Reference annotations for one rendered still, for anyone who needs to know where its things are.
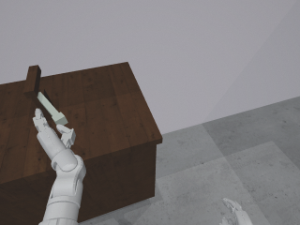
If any left robot hand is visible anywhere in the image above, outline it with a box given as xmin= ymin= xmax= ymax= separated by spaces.
xmin=33 ymin=108 xmax=76 ymax=160

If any robot left forearm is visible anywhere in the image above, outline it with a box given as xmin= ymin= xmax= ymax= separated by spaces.
xmin=38 ymin=149 xmax=86 ymax=225

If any right robot hand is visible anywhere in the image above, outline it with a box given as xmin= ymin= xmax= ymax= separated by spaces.
xmin=219 ymin=198 xmax=253 ymax=225

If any tap lever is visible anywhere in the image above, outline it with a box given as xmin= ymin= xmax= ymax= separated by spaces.
xmin=37 ymin=92 xmax=68 ymax=126

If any counter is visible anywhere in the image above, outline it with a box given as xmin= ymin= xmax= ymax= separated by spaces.
xmin=0 ymin=62 xmax=163 ymax=225

